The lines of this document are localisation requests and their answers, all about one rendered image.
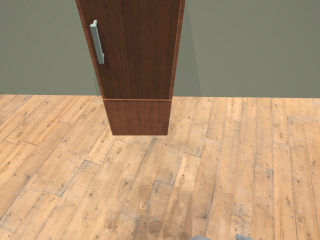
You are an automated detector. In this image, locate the handle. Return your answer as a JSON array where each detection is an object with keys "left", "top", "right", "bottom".
[{"left": 90, "top": 20, "right": 105, "bottom": 64}]

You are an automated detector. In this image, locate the cupboard door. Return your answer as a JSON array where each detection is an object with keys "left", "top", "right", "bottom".
[{"left": 79, "top": 0, "right": 181, "bottom": 99}]

